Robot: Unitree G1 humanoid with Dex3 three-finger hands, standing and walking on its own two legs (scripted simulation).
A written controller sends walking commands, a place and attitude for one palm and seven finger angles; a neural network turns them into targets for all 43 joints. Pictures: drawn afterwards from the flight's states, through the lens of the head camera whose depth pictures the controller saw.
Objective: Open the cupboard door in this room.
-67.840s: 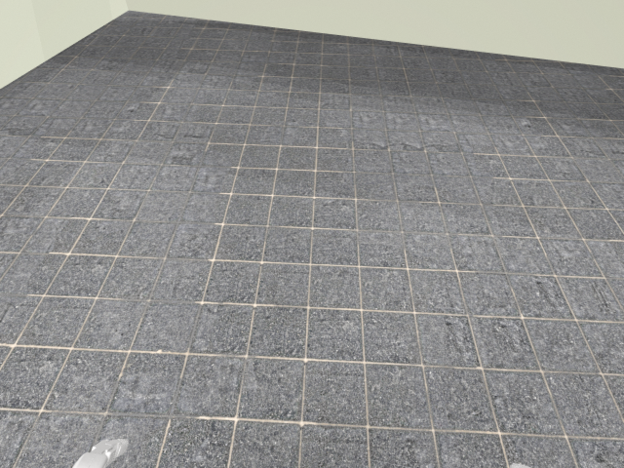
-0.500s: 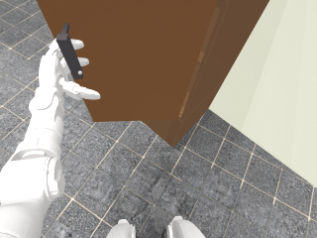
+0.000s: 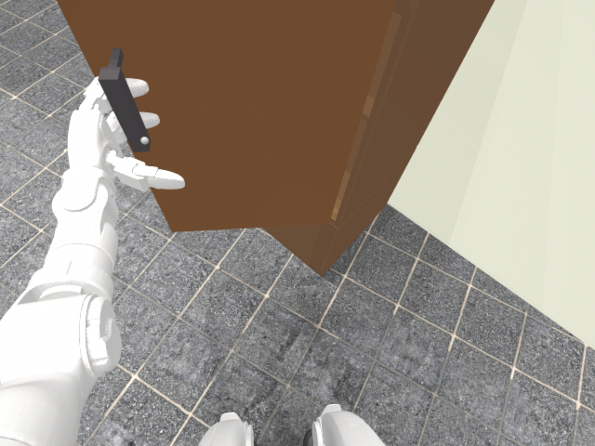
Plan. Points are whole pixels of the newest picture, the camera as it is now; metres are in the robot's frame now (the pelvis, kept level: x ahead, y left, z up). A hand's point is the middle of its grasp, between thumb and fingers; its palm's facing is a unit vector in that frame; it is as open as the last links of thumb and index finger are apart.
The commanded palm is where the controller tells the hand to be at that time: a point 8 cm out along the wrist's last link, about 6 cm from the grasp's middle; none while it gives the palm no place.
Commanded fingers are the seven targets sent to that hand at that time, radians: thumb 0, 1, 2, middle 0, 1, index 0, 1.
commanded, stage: close the thumb around the handle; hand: left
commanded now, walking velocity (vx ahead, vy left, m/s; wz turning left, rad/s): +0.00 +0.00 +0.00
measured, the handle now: (129, 102) +0.56 +0.19 +0.09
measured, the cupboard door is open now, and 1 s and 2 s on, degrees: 47 47 93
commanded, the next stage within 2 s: pull the door open along its arc in 0.70 s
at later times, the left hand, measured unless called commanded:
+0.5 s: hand (144, 137) +0.51 +0.17 +0.08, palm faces +0.02 -1.00 -0.01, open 7.5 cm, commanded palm +0.48 +0.21 +0.08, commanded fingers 0.00 0.90 0.90 -0.40 -1.35 -0.40 -1.35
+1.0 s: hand (145, 138) +0.50 +0.17 +0.08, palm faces +0.02 -1.00 -0.01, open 5.7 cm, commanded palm +0.46 +0.22 +0.08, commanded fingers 0.00 0.90 0.90 -0.40 -1.35 -0.40 -1.35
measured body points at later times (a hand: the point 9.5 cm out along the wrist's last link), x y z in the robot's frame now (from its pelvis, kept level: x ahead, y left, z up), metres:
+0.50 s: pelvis +0.00 +0.00 +0.00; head +0.12 +0.02 +0.43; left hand +0.50 +0.22 +0.09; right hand +0.00 -0.26 -0.11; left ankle +0.00 +0.09 -0.68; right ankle +0.00 -0.10 -0.68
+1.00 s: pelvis +0.01 +0.00 +0.00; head +0.12 +0.01 +0.44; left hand +0.50 +0.22 +0.09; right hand +0.01 -0.26 -0.11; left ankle +0.00 +0.09 -0.68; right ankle +0.00 -0.10 -0.68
